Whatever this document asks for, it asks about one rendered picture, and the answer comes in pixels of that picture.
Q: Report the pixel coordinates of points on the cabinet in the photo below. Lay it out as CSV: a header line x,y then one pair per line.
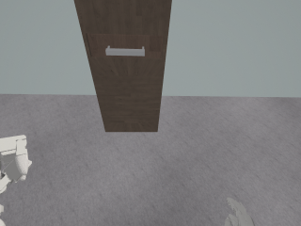
x,y
128,89

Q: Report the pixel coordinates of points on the drawer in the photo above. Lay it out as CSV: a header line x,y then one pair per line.
x,y
153,44

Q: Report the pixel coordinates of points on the left robot hand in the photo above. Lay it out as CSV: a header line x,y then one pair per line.
x,y
13,155

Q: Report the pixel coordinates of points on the handle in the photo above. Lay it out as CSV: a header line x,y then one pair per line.
x,y
125,52

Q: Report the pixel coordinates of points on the right robot hand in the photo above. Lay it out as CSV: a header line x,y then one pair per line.
x,y
242,218

